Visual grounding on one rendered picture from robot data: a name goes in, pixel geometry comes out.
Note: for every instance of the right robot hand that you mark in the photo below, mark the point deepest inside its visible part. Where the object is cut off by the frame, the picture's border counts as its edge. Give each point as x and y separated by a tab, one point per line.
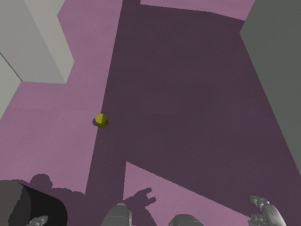
270	217

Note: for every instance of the left robot hand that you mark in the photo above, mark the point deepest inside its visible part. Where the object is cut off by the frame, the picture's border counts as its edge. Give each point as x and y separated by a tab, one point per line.
40	221

